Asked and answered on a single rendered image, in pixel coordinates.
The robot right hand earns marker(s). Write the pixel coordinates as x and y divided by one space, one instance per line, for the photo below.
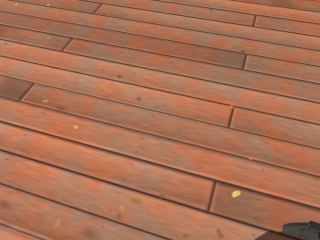
306 230

